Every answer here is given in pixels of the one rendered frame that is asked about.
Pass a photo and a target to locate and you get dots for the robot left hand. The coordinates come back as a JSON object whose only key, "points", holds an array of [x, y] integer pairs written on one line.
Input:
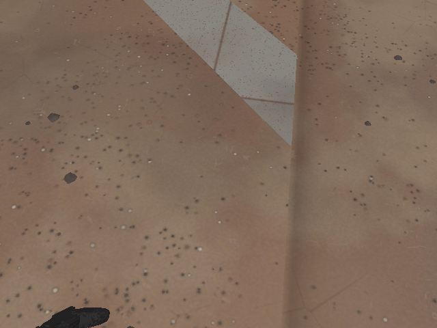
{"points": [[70, 317]]}

